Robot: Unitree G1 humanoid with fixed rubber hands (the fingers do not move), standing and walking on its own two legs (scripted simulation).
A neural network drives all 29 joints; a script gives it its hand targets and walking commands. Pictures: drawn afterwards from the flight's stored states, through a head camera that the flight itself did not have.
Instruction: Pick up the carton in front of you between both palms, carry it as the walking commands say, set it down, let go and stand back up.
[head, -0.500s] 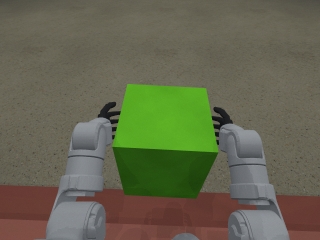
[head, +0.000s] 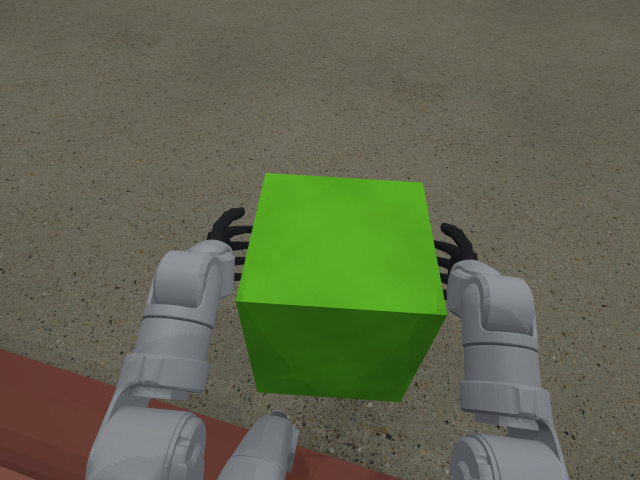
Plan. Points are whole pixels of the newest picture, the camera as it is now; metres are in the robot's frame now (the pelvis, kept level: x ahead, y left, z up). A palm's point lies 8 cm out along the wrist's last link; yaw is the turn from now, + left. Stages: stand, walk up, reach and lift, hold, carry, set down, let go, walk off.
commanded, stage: carry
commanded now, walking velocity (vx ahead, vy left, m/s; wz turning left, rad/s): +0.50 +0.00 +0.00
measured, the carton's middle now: (335, 292) +0.35 +0.04 +0.01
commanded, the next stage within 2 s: none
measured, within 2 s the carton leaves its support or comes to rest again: neither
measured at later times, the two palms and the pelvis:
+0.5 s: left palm (309, 164) +0.75 +0.15 -0.10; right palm (442, 182) +0.74 -0.14 -0.09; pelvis +0.40 +0.03 -0.18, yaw +1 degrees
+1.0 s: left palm (313, 101) +1.13 +0.21 -0.17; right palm (411, 113) +1.14 -0.09 -0.17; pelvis +0.79 +0.05 -0.26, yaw +1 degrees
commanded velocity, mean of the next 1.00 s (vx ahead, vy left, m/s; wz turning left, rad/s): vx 0.50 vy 0.00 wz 0.00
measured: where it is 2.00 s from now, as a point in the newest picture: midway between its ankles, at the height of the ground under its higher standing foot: (348, 237)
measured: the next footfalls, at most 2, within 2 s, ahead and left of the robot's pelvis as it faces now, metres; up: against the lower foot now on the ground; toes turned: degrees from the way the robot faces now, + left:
left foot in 0.16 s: +0.28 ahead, +0.09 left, -0.15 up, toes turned +1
right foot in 0.56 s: +0.66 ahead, -0.05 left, -0.29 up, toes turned -2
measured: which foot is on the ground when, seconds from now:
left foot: up 0.00-0.14, down 0.16-0.58, up 0.60-0.94, down 0.96-1.00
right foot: down 0.00-0.16, up 0.18-0.54, down 0.56-0.96, up 0.98-1.00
